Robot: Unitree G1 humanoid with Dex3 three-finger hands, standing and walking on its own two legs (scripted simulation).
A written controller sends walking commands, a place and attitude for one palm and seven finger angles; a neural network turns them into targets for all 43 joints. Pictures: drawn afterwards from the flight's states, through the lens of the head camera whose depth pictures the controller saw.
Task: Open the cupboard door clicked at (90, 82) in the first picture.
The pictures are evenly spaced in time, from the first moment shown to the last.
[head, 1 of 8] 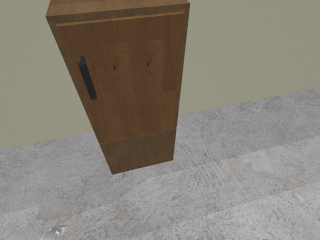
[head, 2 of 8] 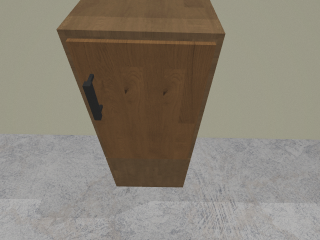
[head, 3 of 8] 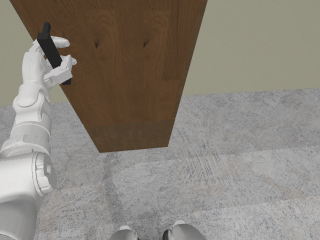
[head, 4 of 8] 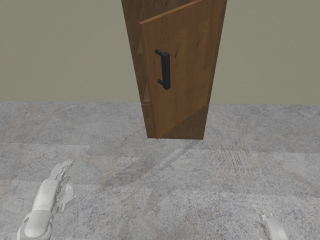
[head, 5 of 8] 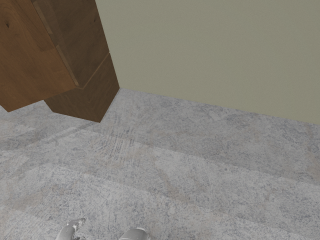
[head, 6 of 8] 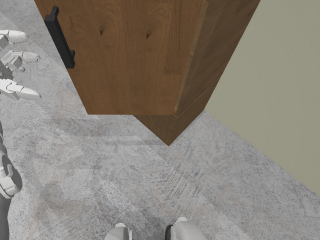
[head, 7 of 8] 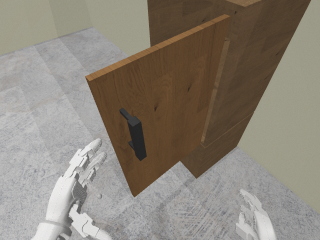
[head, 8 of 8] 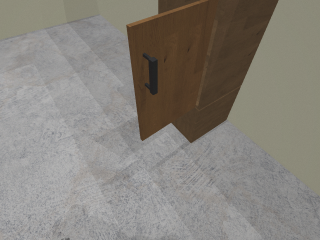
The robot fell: no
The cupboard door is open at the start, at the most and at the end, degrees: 0 95 93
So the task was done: yes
